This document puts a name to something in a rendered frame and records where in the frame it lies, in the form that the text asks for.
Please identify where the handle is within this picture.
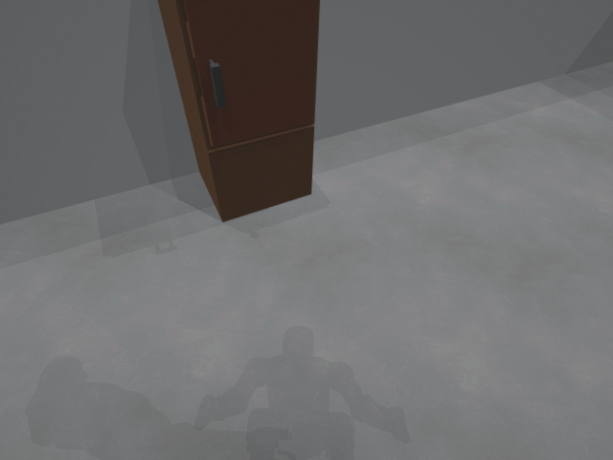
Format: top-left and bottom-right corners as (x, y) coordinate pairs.
(209, 59), (226, 108)

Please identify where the cupboard door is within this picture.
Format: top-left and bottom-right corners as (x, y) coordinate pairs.
(184, 0), (317, 147)

